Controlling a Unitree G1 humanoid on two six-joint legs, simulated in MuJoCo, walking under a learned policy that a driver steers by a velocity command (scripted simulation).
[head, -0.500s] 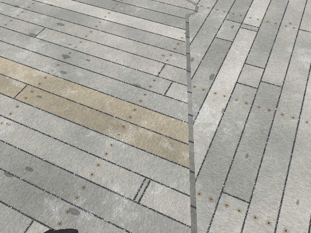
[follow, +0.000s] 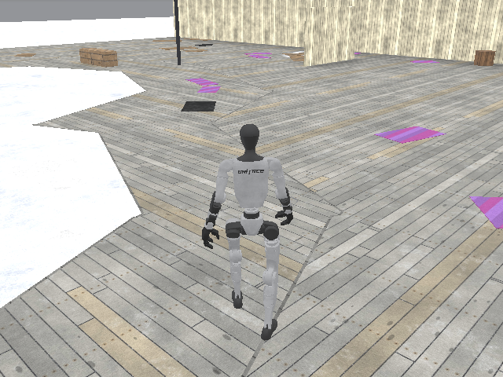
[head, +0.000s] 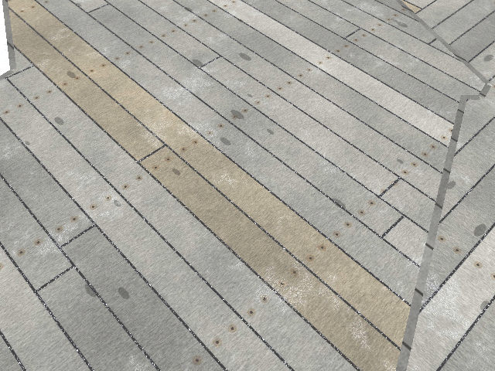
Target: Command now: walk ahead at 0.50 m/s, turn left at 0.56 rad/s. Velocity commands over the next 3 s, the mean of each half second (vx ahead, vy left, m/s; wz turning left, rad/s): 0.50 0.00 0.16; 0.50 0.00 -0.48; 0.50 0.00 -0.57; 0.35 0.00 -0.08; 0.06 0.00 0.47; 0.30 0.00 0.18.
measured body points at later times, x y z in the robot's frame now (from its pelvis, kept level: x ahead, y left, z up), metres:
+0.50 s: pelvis +0.28 +0.02 +0.01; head +0.31 +0.03 +0.46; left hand +0.45 +0.27 -0.10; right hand +0.33 -0.26 -0.11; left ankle +0.13 +0.09 -0.72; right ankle +0.48 -0.11 -0.69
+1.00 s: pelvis +0.58 +0.00 +0.02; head +0.61 -0.01 +0.47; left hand +0.69 +0.27 -0.10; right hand +0.75 -0.29 -0.06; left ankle +0.77 +0.11 -0.70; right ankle +0.47 -0.09 -0.72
